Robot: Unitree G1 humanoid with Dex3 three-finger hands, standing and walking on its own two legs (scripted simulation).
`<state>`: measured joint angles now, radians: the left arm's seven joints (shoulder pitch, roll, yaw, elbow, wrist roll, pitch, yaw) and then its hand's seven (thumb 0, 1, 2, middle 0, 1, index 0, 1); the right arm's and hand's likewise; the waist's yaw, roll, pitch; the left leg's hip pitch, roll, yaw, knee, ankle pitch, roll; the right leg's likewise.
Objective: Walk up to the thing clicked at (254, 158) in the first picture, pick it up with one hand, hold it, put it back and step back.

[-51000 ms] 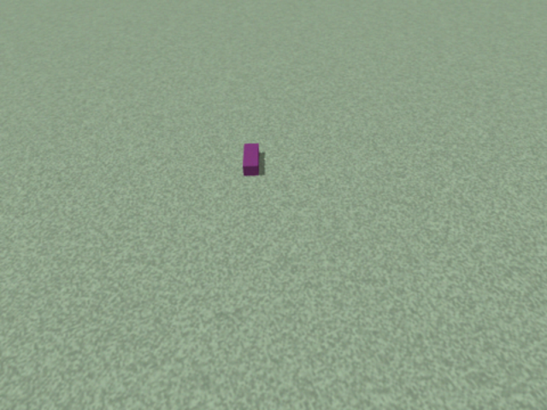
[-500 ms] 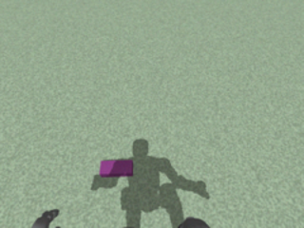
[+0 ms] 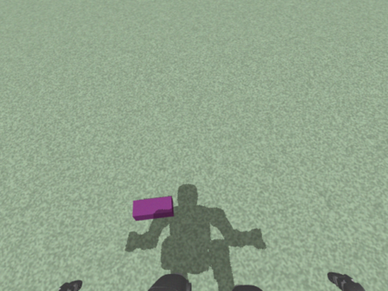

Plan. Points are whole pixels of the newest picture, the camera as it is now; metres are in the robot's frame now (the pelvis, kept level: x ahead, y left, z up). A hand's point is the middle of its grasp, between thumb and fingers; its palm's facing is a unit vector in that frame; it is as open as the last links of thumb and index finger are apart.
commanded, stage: step back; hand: left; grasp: from above
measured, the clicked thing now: (153, 208) +0.54 +0.27 -0.73
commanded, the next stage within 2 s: none
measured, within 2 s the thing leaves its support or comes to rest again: neither
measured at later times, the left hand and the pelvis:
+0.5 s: hand out of the picture -0.05 +0.29 -0.15, palm faces +0.07 -0.94 -0.34, open 7.4 cm; pelvis -0.14 +0.02 +0.01, yaw +2 degrees
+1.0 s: hand out of the picture -0.19 +0.25 -0.13, palm faces +0.04 -0.90 -0.43, open 7.4 cm; pelvis -0.30 -0.03 +0.00, yaw +4 degrees
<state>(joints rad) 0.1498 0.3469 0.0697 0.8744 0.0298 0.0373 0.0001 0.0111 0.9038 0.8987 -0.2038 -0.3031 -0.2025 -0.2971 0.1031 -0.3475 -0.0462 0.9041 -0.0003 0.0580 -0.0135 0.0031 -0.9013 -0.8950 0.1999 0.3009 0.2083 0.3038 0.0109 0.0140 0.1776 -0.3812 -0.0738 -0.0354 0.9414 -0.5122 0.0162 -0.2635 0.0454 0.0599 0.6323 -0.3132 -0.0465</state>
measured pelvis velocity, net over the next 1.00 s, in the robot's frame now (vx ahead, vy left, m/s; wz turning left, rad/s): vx -0.30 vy -0.03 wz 0.06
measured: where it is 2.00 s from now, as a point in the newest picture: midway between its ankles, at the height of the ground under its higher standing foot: outside the picture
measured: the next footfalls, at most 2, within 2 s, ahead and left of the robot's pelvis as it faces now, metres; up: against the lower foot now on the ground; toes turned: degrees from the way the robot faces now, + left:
left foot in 0.26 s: -0.05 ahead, +0.14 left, +0.00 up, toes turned +1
right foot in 0.68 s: -0.20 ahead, -0.14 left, +0.00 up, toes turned +2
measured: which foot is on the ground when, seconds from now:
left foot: up 0.00-0.24, down 0.26-0.72, up 0.74-1.00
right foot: down 0.00-0.30, up 0.32-0.66, down 0.68-1.00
